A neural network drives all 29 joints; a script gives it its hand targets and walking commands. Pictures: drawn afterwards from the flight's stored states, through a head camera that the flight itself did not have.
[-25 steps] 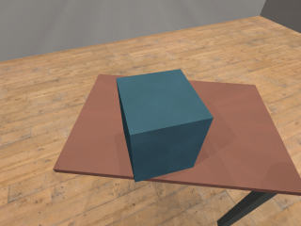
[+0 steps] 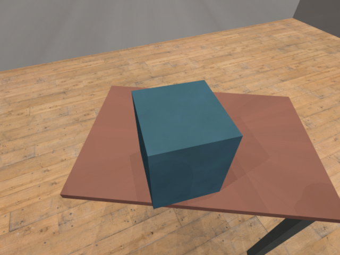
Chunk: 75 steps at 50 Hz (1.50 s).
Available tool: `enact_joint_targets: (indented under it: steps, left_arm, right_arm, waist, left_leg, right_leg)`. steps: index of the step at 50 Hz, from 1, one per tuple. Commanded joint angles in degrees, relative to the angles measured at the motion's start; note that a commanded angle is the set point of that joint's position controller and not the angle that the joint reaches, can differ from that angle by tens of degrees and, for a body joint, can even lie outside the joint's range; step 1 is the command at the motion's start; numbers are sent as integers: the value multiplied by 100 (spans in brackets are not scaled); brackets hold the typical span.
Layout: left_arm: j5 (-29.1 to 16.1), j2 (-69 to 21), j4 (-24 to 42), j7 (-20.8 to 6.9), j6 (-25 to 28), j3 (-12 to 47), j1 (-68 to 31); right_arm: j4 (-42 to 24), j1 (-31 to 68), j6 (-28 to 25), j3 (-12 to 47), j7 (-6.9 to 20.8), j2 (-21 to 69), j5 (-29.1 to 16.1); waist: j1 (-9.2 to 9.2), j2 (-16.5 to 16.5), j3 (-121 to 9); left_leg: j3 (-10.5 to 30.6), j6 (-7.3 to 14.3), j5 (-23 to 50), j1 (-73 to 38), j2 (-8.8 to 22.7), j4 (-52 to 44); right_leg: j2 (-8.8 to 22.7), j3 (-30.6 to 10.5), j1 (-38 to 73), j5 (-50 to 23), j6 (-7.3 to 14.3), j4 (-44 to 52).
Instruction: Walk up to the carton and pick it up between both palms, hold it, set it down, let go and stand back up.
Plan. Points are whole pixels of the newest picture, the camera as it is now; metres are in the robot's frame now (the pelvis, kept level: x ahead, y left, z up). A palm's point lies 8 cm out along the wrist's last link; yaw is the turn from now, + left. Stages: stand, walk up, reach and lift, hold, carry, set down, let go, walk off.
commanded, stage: stand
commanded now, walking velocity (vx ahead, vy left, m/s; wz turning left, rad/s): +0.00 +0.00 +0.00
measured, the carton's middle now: (178, 144) +0.40 -0.02 +0.04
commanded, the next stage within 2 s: none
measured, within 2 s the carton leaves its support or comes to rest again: neither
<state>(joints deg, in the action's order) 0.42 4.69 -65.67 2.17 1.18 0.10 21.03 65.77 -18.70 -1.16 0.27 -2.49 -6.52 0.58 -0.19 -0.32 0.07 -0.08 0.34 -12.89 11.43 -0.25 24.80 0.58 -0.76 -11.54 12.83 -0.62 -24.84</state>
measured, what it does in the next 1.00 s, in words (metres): stands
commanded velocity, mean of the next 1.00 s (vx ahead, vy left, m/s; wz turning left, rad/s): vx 0.00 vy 0.00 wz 0.00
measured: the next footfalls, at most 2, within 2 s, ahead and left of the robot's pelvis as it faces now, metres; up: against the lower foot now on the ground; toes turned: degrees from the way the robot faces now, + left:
none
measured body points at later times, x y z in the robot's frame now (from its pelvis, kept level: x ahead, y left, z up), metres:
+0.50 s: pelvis +0.00 +0.00 +0.00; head +0.01 +0.00 +0.45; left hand -0.05 +0.19 -0.16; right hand -0.03 -0.20 -0.16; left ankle +0.00 +0.12 -0.74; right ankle +0.01 -0.13 -0.74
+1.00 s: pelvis +0.01 +0.00 +0.00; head +0.02 +0.00 +0.45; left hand -0.04 +0.20 -0.16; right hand -0.03 -0.19 -0.16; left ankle +0.00 +0.12 -0.74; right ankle +0.01 -0.13 -0.74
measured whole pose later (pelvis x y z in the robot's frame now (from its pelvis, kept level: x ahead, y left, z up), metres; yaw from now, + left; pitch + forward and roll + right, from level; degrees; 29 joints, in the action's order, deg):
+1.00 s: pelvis +0.01 +0.00 +0.00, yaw +0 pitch +0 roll +0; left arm 0.7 5.7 -65.8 2.4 1.0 -1.0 20.8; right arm 66.0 -19.6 -1.3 0.0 -2.2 -5.0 0.7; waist 0.0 0.1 0.7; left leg 0.0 0.4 -13.3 11.2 -0.4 24.5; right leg 0.8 -0.7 -11.3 13.4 -0.8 -24.8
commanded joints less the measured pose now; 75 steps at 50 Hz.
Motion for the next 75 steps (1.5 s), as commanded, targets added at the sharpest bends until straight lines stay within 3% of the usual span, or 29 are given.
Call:
enact_joint_targets:
  steps: [1,3,7,9,11,12,13,16,19,21,22,24,31,35,39,42,43,46,52,53,54,58,59,63,66,72,73,74,75]
  left_arm:
    - [65,147,-82,32,-11,14,639]
    - [28,229,-81,21,-36,-8,714]
    - [50,567,-76,43,-31,-86,634]
    - [30,530,18,33,-31,-117,586]
    - [62,203,67,-31,-42,-35,369]
    - [-24,234,23,-28,-32,-71,577]
    - [-14,88,6,-18,-17,-13,618]
    - [-7,665,13,31,-1,-203,567]
    - [-11,248,-90,-11,-16,-85,682]
    - [41,123,-110,-11,11,-30,714]
    - [44,174,-59,-22,2,-18,498]
    - [-25,382,-73,43,33,-76,747]
    - [64,164,-66,18,-76,-65,512]
    - [37,589,102,18,-17,-172,400]
    - [26,462,-90,3,38,-176,730]
    - [65,505,13,47,33,-182,413]
    - [-3,268,42,-13,36,-107,764]
    - [27,224,-27,55,2,-102,442]
    - [6,241,-9,31,7,-99,410]
    - [28,84,-15,39,-15,-6,550]
    - [-30,668,28,44,-14,-173,528]
    - [36,149,9,1,10,-41,478]
    - [-3,318,151,-8,37,-78,124]
    - [7,433,-9,42,51,-126,622]
    - [36,184,22,-23,-2,-100,598]
    - [-10,323,-12,-5,-45,-120,693]
    - [42,328,-131,36,-67,-119,704]
    - [39,235,4,41,-50,-80,632]
    - [-14,281,44,32,-1,-84,588]
  right_arm:
    - [55,-787,98,-52,-8,-449,30]
    - [70,-895,69,-48,0,-495,-32]
    - [-25,-752,-10,-48,58,-354,-1]
    - [44,-771,17,-56,16,-275,113]
    - [-26,-717,-3,-61,8,-303,7]
    - [47,-836,8,-111,10,-522,37]
    - [-31,-752,-26,-107,8,-409,-12]
    - [-71,-639,-53,27,21,102,-12]
    - [33,-825,-44,-68,-11,-322,16]
    - [-39,-769,7,-115,-9,-450,-9]
    - [-29,-748,-2,-48,-1,-198,-27]
    - [22,-865,33,-26,-48,-215,-35]
    - [92,-840,3,-40,-10,-121,5]
    - [-4,-788,23,16,-32,71,26]
    - [-28,-636,14,-82,-34,-272,-12]
    - [-36,-516,-53,-40,-3,-148,13]
    - [-37,-495,-76,-24,-10,-286,25]
    - [-60,-611,-84,-55,28,-117,26]
    - [-80,-648,20,-79,12,-150,35]
    - [28,-901,32,-111,26,-199,-16]
    - [-73,-511,11,-43,22,-59,-11]
    - [-59,-645,-54,-80,38,-215,-24]
    - [-136,-545,-79,-79,34,-391,9]
    - [-39,-665,-44,-44,1,-142,12]
    - [8,-736,-29,-80,-50,-355,-2]
    - [-3,-610,-40,-5,-5,121,39]
    - [-64,-719,-26,-38,1,-109,-14]
    - [-7,-708,0,-93,-34,-297,20]
    - [9,-768,-11,-94,-6,-303,27]
  waist:
    - [145,168,898]
    - [66,-205,710]
    - [105,-78,567]
    - [64,358,445]
    - [93,-266,375]
    - [-44,38,292]
    - [-44,-278,361]
    - [8,276,402]
    - [-58,-351,418]
    - [83,52,577]
    - [65,-195,416]
    - [19,163,542]
    - [51,-9,621]
    - [16,448,587]
    - [-56,-202,387]
    - [-11,-70,402]
    - [-210,145,260]
    - [27,-278,478]
    - [131,-197,707]
    - [122,349,630]
    - [-22,102,540]
    - [138,88,240]
    - [67,-223,404]
    - [-15,328,373]
    - [-23,-255,499]
    - [-165,235,593]
    - [4,-301,548]
    - [-65,138,372]
    - [-42,59,490]
  left_leg:
    - [443,141,-56,463,373,-515]
    - [448,134,100,341,389,-492]
    - [464,155,124,236,401,-438]
    - [456,160,-233,389,433,-525]
    - [443,197,4,324,401,-434]
    - [472,177,-160,414,440,-509]
    - [454,145,200,283,422,-395]
    - [371,135,452,361,393,-366]
    - [294,147,357,128,388,-285]
    - [458,164,223,343,440,-323]
    - [410,204,427,143,411,-318]
    - [385,190,378,67,440,-428]
    - [441,146,-234,70,491,-563]
    - [530,164,-239,269,470,-750]
    - [508,229,187,0,542,-612]
    - [414,175,495,140,455,-546]
    - [403,214,476,158,492,-504]
    - [408,173,295,357,422,-461]
    - [457,154,141,192,486,-502]
    - [334,106,233,93,397,-465]
    - [411,171,261,68,472,-473]
    - [366,157,542,-186,445,-330]
    - [395,135,635,127,469,-408]
    - [369,122,674,85,487,-466]
    - [443,170,591,-87,473,-457]
    - [453,132,198,412,456,-516]
    - [475,190,345,40,472,-602]
    - [364,202,352,-113,471,-478]
    - [412,174,393,186,488,-521]
  right_leg:
    - [397,-290,-448,-305,119,433]
    - [356,-277,-358,-205,115,376]
    - [400,-318,-472,104,167,472]
    - [402,-255,-182,-19,155,423]
    - [425,-312,-212,-110,182,398]
    - [321,-155,-16,-228,123,322]
    - [423,-311,-272,-158,185,389]
    - [413,-326,-122,-465,235,414]
    - [390,-303,-291,-252,147,409]
    - [383,-293,-287,-397,164,434]
    - [387,-212,-247,-543,126,356]
    - [373,-290,-464,-353,167,475]
    - [329,-205,-568,-115,154,426]
    - [375,-281,-284,-169,166,443]
    - [360,-239,-370,-272,114,417]
    - [496,-284,-88,-488,210,346]
    - [424,-296,-65,-639,168,406]
    - [405,-300,35,-385,184,375]
    - [359,-169,-483,-240,79,473]
    - [451,-334,-337,-313,154,437]
    - [404,-330,-360,-333,189,475]
    - [399,-316,-143,-416,193,610]
    - [457,-282,49,-637,174,504]
    - [478,-318,64,-628,175,408]
    - [337,-169,-202,-518,163,440]
    - [497,-277,157,-402,190,498]
    - [440,-297,-184,-236,208,511]
    - [428,-242,-84,-502,165,483]
    - [444,-275,136,-484,176,465]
